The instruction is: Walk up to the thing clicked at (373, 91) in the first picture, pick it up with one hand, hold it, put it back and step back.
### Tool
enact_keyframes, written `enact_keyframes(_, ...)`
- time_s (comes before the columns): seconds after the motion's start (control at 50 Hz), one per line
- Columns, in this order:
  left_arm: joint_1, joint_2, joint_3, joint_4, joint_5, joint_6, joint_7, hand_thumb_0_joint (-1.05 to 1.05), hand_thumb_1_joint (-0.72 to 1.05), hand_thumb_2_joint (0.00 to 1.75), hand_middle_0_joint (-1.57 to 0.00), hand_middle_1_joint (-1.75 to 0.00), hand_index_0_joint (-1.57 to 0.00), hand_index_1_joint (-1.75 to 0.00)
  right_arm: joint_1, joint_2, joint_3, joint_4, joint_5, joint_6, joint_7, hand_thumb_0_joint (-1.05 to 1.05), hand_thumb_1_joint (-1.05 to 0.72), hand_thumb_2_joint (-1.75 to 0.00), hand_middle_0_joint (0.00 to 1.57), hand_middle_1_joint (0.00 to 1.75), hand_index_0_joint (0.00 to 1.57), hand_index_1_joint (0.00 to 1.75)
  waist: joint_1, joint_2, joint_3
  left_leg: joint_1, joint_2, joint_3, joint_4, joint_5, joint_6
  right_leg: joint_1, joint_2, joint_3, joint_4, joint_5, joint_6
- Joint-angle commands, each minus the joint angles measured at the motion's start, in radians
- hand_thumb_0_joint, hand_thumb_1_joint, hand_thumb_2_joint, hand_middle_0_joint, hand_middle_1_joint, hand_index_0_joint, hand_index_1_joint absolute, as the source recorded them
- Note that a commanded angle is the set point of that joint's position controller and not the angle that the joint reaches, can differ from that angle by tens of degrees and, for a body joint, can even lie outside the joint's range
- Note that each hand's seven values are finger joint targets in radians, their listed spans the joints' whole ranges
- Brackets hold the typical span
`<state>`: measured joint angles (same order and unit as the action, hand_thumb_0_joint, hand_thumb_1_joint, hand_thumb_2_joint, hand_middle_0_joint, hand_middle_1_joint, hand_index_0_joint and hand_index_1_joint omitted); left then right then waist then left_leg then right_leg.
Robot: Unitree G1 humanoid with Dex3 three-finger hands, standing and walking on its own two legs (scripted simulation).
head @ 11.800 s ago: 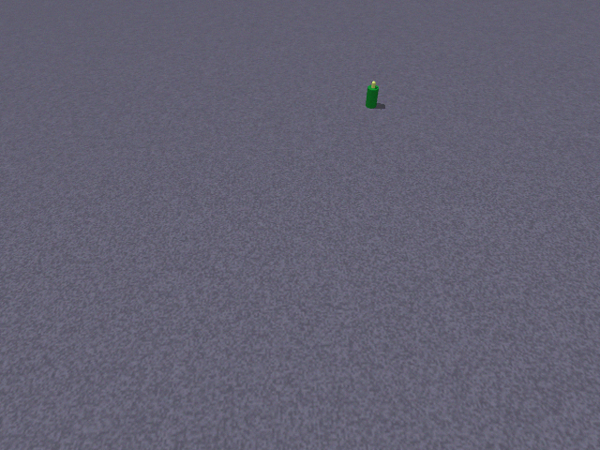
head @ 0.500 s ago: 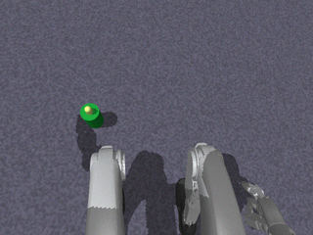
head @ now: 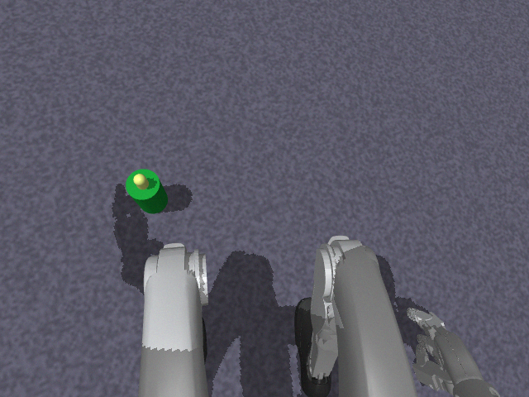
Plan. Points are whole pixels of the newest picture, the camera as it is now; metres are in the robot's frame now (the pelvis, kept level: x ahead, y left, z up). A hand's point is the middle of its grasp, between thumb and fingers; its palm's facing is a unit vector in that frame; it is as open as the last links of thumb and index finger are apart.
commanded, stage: approach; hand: left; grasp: from the side
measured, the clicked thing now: (146, 190) +0.47 +0.24 -0.30
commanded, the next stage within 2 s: close in in 0.64 s
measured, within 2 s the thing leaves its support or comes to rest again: neither
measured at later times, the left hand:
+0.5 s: hand (18, 190) +0.40 +0.38 -0.11, palm faces +0.14 -0.99 +0.02, open 17.6 cm
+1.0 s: hand (123, 203) +0.43 +0.27 -0.26, palm faces +0.13 -0.99 +0.06, open 17.6 cm
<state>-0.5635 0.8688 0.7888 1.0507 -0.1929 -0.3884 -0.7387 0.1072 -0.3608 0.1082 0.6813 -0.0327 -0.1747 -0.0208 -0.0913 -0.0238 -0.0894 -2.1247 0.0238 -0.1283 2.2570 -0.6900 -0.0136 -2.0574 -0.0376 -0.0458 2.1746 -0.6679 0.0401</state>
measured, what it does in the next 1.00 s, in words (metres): lowers itself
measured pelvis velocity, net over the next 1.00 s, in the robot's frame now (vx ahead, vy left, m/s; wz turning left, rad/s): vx -0.01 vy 0.02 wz -0.14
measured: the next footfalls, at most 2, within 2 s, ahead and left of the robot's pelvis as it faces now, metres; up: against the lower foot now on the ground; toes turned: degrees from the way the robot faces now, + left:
none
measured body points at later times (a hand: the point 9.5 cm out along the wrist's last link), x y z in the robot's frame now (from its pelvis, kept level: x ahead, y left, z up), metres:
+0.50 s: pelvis -0.01 +0.00 -0.05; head +0.22 +0.11 +0.32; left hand +0.39 +0.43 -0.11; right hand +0.15 -0.27 -0.12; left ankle +0.08 +0.13 -0.35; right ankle +0.10 -0.14 -0.35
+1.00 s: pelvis -0.01 +0.02 -0.10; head +0.23 +0.16 +0.25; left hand +0.41 +0.32 -0.26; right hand +0.13 -0.26 -0.14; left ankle +0.08 +0.13 -0.35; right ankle +0.10 -0.14 -0.35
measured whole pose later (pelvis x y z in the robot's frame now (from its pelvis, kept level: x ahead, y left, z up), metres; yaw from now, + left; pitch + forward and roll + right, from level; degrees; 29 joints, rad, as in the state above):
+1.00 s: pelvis -0.01 +0.02 -0.10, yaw -8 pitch +15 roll -15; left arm -0.62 0.83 0.67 1.42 -0.18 -0.98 -0.40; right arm -0.13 -0.39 0.44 0.58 -0.29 -0.06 0.09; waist -0.24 -0.24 0.26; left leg -2.22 0.01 -0.33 2.65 -0.71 -0.02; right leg -2.09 0.04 -0.17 2.42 -0.62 0.07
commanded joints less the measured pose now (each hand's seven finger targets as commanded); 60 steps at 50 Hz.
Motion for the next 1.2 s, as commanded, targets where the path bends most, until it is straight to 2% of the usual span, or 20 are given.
enact_keyframes(0.0, -0.183, 0.436, 0.084, -0.170, -0.043, -0.070, -0.009, 0.00, -0.53, 0.09, -0.04, -0.08, -0.03, -0.09, 0.123, -0.238, -0.081, -0.049, 0.001, -0.023, -0.016, 0.00, -0.91, -0.91, 0.20, 0.30, 0.20, 0.30, 0.035, 0.255, -0.614, 0.476, -0.005, 0.056, -0.295, 0.155, 0.032, 0.269, 0.033, -0.057, -0.192, 0.129, -0.074)
enact_keyframes(0.08, -0.214, 0.446, 0.077, -0.159, -0.044, -0.070, -0.016, 0.00, -0.55, 0.14, -0.07, -0.12, -0.04, -0.15, 0.116, -0.243, -0.077, -0.052, -0.002, -0.021, -0.016, 0.00, -0.92, -0.91, 0.20, 0.30, 0.20, 0.30, 0.023, 0.233, -0.589, 0.435, -0.006, 0.062, -0.280, 0.101, 0.038, 0.266, 0.037, -0.057, -0.205, 0.090, -0.071)
enact_keyframes(0.12, -0.213, 0.469, 0.086, -0.131, -0.051, -0.077, -0.021, 0.00, -0.58, 0.03, -0.08, -0.08, -0.06, -0.10, 0.100, -0.242, -0.066, -0.053, -0.004, -0.025, -0.014, 0.00, -0.91, -0.90, 0.20, 0.30, 0.20, 0.30, 0.023, 0.228, -0.560, 0.392, -0.006, 0.068, -0.271, 0.070, 0.042, 0.271, 0.040, -0.057, -0.202, 0.065, -0.069)
enact_keyframes(0.16, -0.219, 0.442, 0.078, -0.096, -0.062, -0.093, -0.030, 0.00, -0.60, 0.03, -0.08, -0.09, -0.06, -0.11, 0.115, -0.243, -0.055, -0.048, -0.007, -0.027, -0.012, 0.00, -0.91, -0.90, 0.20, 0.30, 0.20, 0.30, -0.004, 0.192, -0.555, 0.366, -0.006, 0.065, -0.239, 0.111, 0.043, 0.282, 0.044, -0.065, -0.188, 0.100, -0.067)
enact_keyframes(0.24, -0.227, 0.378, 0.050, 0.004, -0.089, -0.147, -0.039, 0.00, -0.59, 0.04, -0.08, -0.10, -0.06, -0.11, 0.089, -0.256, -0.033, -0.059, -0.019, -0.034, -0.004, 0.00, -0.91, -0.90, 0.20, 0.30, 0.20, 0.30, -0.034, 0.171, -0.486, 0.343, 0.000, 0.047, -0.203, 0.100, 0.039, 0.222, 0.051, -0.084, -0.156, 0.089, -0.068)
enact_keyframes(0.28, -0.241, 0.364, 0.032, 0.048, -0.093, -0.174, -0.035, 0.00, -0.57, 0.04, -0.08, -0.10, -0.06, -0.11, 0.079, -0.269, -0.020, -0.065, -0.027, -0.034, 0.001, 0.00, -0.90, -0.90, 0.20, 0.30, 0.20, 0.30, -0.051, 0.190, -0.458, 0.342, 0.003, 0.035, -0.194, 0.092, 0.033, 0.204, 0.052, -0.099, -0.135, 0.083, -0.070)
enact_keyframes(0.32, -0.245, 0.367, 0.024, 0.084, -0.092, -0.204, -0.021, 0.00, -0.58, 0.03, -0.08, -0.09, -0.06, -0.11, 0.061, -0.275, -0.007, -0.073, -0.036, -0.032, 0.007, 0.00, -0.90, -0.90, 0.20, 0.30, 0.20, 0.30, -0.048, 0.179, -0.453, 0.326, 0.006, 0.030, -0.175, 0.074, 0.032, 0.188, 0.057, -0.107, -0.120, 0.070, -0.070)
enact_keyframes(0.36, -0.251, 0.330, -0.001, 0.110, -0.088, -0.236, -0.010, 0.00, -0.59, 0.03, -0.08, -0.09, -0.06, -0.10, 0.054, -0.288, 0.005, -0.077, -0.051, -0.028, 0.013, 0.00, -0.90, -0.90, 0.20, 0.30, 0.20, 0.30, -0.067, 0.200, -0.444, 0.346, 0.009, 0.019, -0.153, 0.077, 0.026, 0.172, 0.058, -0.120, -0.094, 0.081, -0.070)
enact_keyframes(0.42, -0.291, 0.416, 0.019, 0.082, -0.061, -0.294, 0.025, 0.00, -0.58, 0.03, -0.08, -0.09, -0.06, -0.10, 0.035, -0.301, 0.026, -0.079, -0.078, -0.014, 0.021, 0.00, -0.90, -0.90, 0.20, 0.30, 0.20, 0.30, -0.064, 0.263, -0.468, 0.356, 0.014, 0.017, -0.125, 0.092, 0.018, 0.185, 0.063, -0.131, -0.062, 0.093, -0.071)
enact_keyframes(0.52, -0.278, 0.434, 0.034, 0.067, -0.042, -0.393, 0.076, 0.00, -0.59, 0.05, -0.07, -0.10, -0.06, -0.11, -0.019, -0.318, 0.065, -0.087, -0.121, 0.024, 0.036, 0.00, -0.91, -0.90, 0.20, 0.30, 0.20, 0.30, -0.071, 0.348, -0.463, 0.392, 0.024, 0.004, -0.090, 0.138, 0.004, 0.186, 0.070, -0.149, -0.004, 0.133, -0.071)
enact_keyframes(0.58, -0.243, 0.405, 0.024, 0.100, -0.032, -0.438, 0.098, 0.00, -0.57, 0.07, -0.06, -0.11, -0.05, -0.12, -0.038, -0.339, 0.088, -0.085, -0.147, 0.046, 0.041, 0.00, -0.91, -0.91, 0.20, 0.30, 0.20, 0.30, -0.103, 0.379, -0.446, 0.424, 0.030, -0.015, -0.067, 0.182, -0.006, 0.188, 0.072, -0.171, 0.024, 0.171, -0.069)
enact_keyframes(0.62, -0.229, 0.353, -0.005, 0.118, -0.035, -0.464, 0.112, 0.00, -0.58, 0.07, -0.06, -0.11, -0.05, -0.11, -0.065, -0.339, 0.104, -0.090, -0.163, 0.056, 0.046, 0.00, -0.92, -0.91, 0.20, 0.30, 0.20, 0.30, -0.112, 0.387, -0.432, 0.420, 0.034, -0.025, -0.052, 0.188, -0.010, 0.182, 0.075, -0.182, 0.038, 0.180, -0.068)
enact_keyframes(0.7, -0.229, 0.283, -0.062, 0.162, -0.036, -0.519, 0.147, 0.00, -0.59, 0.05, -0.07, -0.10, -0.05, -0.11, -0.101, -0.355, 0.133, -0.095, -0.189, 0.071, 0.054, 0.00, -0.93, -0.91, 0.20, 0.30, 0.20, 0.30, -0.162, 0.349, -0.385, 0.392, 0.038, -0.047, -0.008, 0.168, -0.008, 0.187, 0.081, -0.207, 0.050, 0.185, -0.062)
enact_keyframes(0.76, -0.224, 0.257, -0.087, 0.196, -0.039, -0.570, 0.188, 0.00, -0.61, 0.01, -0.07, -0.08, -0.06, -0.08, -0.139, -0.362, 0.162, -0.104, -0.210, 0.081, 0.063, 0.00, -0.94, -0.91, 0.20, 0.30, 0.20, 0.30, -0.175, 0.331, -0.356, 0.372, 0.040, -0.061, 0.022, 0.185, -0.010, 0.209, 0.087, -0.220, 0.063, 0.206, -0.058)
enact_keyframes(0.86, -0.221, 0.256, -0.072, 0.220, -0.034, -0.652, 0.287, 0.00, -0.61, 0.01, -0.07, -0.09, -0.07, -0.08, -0.179, -0.380, 0.202, -0.116, -0.243, 0.100, 0.084, 0.00, -0.94, -0.91, 0.20, 0.30, 0.20, 0.30, -0.181, 0.323, -0.315, 0.349, 0.043, -0.082, 0.046, 0.162, -0.013, 0.239, 0.098, -0.244, 0.077, 0.204, -0.051)
enact_keyframes(0.9, -0.233, 0.259, -0.074, 0.210, -0.015, -0.677, 0.332, 0.00, -0.61, 0.02, -0.07, -0.08, -0.07, -0.08, -0.183, -0.384, 0.213, -0.111, -0.253, 0.107, 0.091, 0.00, -0.94, -0.91, 0.20, 0.30, 0.20, 0.30, -0.182, 0.349, -0.299, 0.355, 0.043, -0.089, 0.039, 0.163, -0.021, 0.245, 0.099, -0.255, 0.084, 0.208, -0.052)
enact_keyframes(0.98, -0.215, 0.203, -0.124, 0.224, 0.021, -0.704, 0.393, 0.00, -0.59, 0.03, -0.07, -0.08, -0.06, -0.08, -0.202, -0.384, 0.219, -0.116, -0.280, 0.125, 0.104, 0.00, -0.94, -0.91, 0.20, 0.30, 0.20, 0.30, -0.199, 0.374, -0.265, 0.358, 0.048, -0.095, 0.041, 0.152, -0.027, 0.237, 0.104, -0.263, 0.084, 0.211, -0.052)
enact_keyframes(1.02, -0.230, 0.188, -0.160, 0.226, 0.034, -0.714, 0.416, 0.00, -0.59, 0.03, -0.06, -0.07, -0.06, -0.07, -0.218, -0.388, 0.222, -0.121, -0.282, 0.130, 0.108, 0.00, -0.94, -0.91, 0.20, 0.30, 0.20, 0.30, -0.218, 0.356, -0.219, 0.319, 0.048, -0.104, 0.034, 0.100, -0.021, 0.216, 0.103, -0.273, 0.082, 0.182, -0.051)
enact_keyframes(1.08, -0.225, 0.126, -0.208, 0.238, 0.027, -0.726, 0.432, 0.00, -0.59, 0.02, -0.06, -0.06, -0.06, -0.06, -0.224, -0.390, 0.224, -0.123, -0.289, 0.139, 0.115, 0.00, -0.94, -0.91, 0.20, 0.30, 0.20, 0.30, -0.244, 0.312, -0.208, 0.302, 0.046, -0.116, 0.046, 0.084, -0.018, 0.218, 0.106, -0.280, 0.076, 0.182, -0.045)
enact_keyframes(1.18, -0.232, 0.101, -0.243, 0.267, 0.021, -0.750, 0.477, 0.00, -0.61, 0.03, -0.05, -0.07, -0.06, -0.06, -0.232, -0.391, 0.240, -0.130, -0.295, 0.147, 0.125, 0.00, -0.93, -0.91, 0.20, 0.30, 0.20, 0.30, -0.248, 0.282, -0.183, 0.288, 0.043, -0.143, 0.047, 0.066, -0.017, 0.219, 0.110, -0.289, 0.084, 0.179, -0.041)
